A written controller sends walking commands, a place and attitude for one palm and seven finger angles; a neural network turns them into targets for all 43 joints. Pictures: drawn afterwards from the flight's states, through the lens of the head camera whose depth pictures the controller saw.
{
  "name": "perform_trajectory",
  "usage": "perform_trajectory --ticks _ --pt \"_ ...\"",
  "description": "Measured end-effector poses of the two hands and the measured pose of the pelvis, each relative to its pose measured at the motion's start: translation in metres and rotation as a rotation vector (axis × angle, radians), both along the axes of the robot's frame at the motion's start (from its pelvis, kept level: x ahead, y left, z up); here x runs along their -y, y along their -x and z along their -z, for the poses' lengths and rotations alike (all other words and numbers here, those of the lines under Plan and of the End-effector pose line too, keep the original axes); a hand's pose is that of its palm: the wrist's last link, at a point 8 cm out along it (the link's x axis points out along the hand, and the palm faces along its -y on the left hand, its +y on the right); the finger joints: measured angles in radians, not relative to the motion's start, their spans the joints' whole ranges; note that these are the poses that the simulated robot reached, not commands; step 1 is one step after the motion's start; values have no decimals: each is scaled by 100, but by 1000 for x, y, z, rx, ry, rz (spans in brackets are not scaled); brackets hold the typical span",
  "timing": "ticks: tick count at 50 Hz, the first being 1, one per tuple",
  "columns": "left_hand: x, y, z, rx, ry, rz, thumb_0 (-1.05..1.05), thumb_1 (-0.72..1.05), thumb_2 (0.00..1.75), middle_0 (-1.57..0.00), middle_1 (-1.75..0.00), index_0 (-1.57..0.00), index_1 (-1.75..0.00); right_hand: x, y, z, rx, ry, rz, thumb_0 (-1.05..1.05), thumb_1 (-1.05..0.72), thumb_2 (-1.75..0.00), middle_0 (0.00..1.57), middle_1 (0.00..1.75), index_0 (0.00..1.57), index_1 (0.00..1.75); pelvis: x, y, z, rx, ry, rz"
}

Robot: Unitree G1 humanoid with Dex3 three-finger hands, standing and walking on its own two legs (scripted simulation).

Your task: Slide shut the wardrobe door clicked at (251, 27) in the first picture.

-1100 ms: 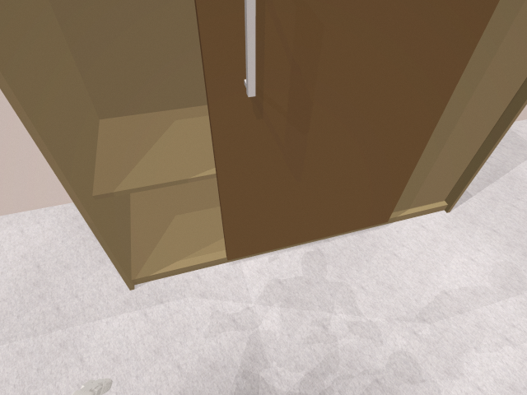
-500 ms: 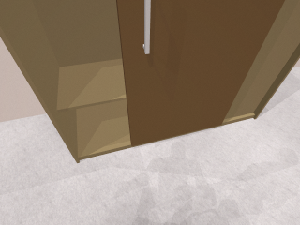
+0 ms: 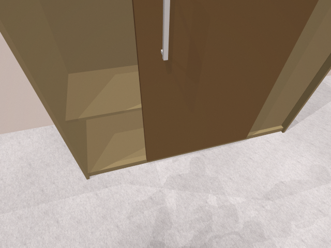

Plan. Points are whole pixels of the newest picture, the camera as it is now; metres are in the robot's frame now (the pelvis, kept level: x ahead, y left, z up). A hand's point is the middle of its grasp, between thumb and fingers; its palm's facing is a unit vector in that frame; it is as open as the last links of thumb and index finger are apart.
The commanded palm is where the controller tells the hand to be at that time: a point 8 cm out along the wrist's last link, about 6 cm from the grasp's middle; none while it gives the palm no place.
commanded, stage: look at it before walking up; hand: right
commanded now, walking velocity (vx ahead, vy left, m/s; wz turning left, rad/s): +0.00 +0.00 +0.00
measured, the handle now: (164, 15) +0.78 +0.06 +0.22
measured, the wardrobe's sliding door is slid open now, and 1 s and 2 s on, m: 0.39 0.39 0.39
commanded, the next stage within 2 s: turn to face it in 0.34 s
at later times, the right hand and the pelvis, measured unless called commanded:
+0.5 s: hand out of the picture +0.09 -0.25 -0.16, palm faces -0.03 +0.94 -0.34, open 7.4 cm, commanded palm none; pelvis +0.01 -0.01 +0.00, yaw +0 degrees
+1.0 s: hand out of the picture +0.05 -0.18 -0.18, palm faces -0.14 +0.96 -0.25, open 7.4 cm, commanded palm none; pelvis -0.01 +0.01 -0.01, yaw +10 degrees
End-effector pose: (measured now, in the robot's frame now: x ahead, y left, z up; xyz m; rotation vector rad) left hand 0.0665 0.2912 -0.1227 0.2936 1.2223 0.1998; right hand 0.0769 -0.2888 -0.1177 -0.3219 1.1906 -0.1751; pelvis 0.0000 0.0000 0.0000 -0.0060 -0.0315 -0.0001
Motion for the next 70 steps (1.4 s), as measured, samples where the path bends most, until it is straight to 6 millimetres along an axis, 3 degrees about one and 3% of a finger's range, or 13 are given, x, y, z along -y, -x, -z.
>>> perform_trajectory --ticks 30,39,45,50,55,61,64,70 --pt "10 -18 -2 36 -6 -21 1 90 90 -20 -30 -21 -30 5 -5 6 -36 0 -1 1 -90 -90 20 30 20 30 7 -8 1 -7 -1 -41" --pt "32 21 20 9 63 -124 1 90 90 -20 -30 -21 -30 -27 2 27 -95 -61 -60 1 -91 -90 20 30 20 30 4 1 13 -14 17 -114" --pt "28 50 44 -33 108 -187 1 90 90 -20 -30 -21 -30 -53 9 34 -92 -72 -83 1 -91 -90 20 30 20 30 -7 8 25 -4 14 -144" --pt "27 58 35 -45 109 -212 1 90 90 -20 -30 -21 -30 -62 24 26 -110 -84 -73 1 -90 -90 20 30 21 30 -6 14 15 -26 18 -169" --pt "32 61 20 -1 87 -240 1 91 90 -20 -30 -20 -30 -56 28 23 -128 -92 -92 1 -90 -90 20 30 21 30 3 18 7 -44 18 -204" --pt "52 65 9 64 43 -272 1 91 90 -20 -30 -20 -30 -31 17 34 -98 -109 -119 1 -90 -90 20 30 21 30 27 23 11 -50 -5 -242" --pt "69 78 4 82 25 -290 1 91 90 -20 -30 -20 -30 -17 6 41 -82 -121 -135 1 -90 -90 20 30 21 30 39 26 12 -35 -5 -260" --pt "99 116 -4 41 43 -344 1 90 90 -20 -30 -21 -30 -5 -14 32 -56 -132 -200 1 -91 -90 20 30 20 30 50 23 2 -27 -23 -312"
